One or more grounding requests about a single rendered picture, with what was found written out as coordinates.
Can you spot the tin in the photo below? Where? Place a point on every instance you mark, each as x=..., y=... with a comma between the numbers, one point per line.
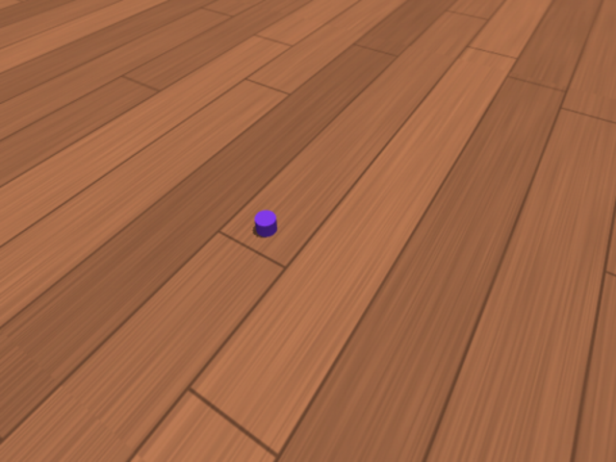
x=265, y=222

